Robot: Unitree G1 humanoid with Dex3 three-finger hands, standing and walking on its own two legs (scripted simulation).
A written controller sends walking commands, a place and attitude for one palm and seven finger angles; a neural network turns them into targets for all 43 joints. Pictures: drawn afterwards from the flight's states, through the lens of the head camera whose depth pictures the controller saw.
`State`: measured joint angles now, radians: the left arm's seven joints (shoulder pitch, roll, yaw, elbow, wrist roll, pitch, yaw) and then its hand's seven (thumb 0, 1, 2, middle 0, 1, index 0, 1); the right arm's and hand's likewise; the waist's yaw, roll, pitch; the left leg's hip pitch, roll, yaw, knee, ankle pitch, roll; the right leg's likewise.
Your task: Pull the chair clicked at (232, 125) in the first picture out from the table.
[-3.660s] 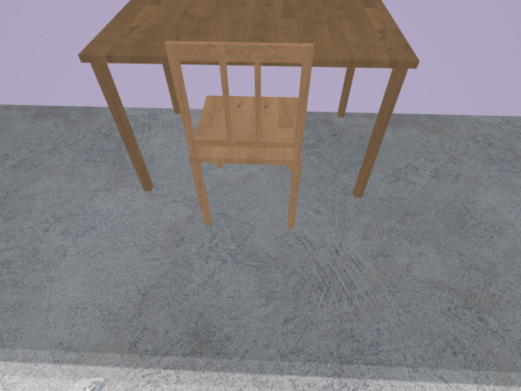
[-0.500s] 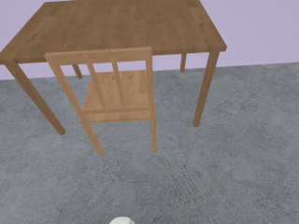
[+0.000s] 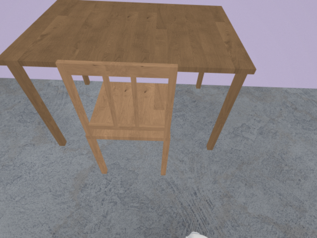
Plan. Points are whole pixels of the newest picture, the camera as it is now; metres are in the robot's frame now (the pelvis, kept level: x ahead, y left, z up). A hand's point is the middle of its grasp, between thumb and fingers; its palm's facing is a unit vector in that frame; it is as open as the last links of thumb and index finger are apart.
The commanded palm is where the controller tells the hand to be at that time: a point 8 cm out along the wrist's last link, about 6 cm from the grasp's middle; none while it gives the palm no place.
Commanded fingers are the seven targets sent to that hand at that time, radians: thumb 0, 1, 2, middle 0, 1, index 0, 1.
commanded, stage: take the last steps up to it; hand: left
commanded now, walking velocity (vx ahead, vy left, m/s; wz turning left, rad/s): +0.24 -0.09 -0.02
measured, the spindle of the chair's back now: (111, 103) +0.63 +0.24 -0.10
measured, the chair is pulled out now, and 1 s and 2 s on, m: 0.00 0.00 0.00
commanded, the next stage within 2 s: come to a stop and stand still in 0.30 s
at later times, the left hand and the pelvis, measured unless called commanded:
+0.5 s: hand out of the picture +0.16 +0.12 -0.19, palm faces +0.08 -0.99 -0.12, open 7.4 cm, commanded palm none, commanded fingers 0.00 0.90 0.90 -0.20 -0.30 -0.20 -0.30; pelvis +0.15 -0.04 -0.01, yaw +0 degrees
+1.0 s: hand (126, 228) +0.18 +0.11 -0.16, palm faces +0.00 -0.96 -0.29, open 7.4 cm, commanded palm none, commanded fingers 0.00 0.90 0.90 -0.20 -0.30 -0.20 -0.30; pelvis +0.14 -0.09 +0.00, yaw -2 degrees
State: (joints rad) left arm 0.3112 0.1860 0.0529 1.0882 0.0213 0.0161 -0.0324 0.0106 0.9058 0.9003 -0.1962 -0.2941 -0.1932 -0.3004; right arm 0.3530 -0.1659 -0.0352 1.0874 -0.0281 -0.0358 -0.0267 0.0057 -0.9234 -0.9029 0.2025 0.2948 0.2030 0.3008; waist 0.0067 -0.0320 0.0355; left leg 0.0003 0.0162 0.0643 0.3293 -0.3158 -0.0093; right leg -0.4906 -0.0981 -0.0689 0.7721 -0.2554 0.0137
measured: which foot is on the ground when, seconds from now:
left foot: down 0.00-0.10, up 0.12-0.44, down 0.46-1.00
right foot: up 0.00-0.06, down 0.08-1.00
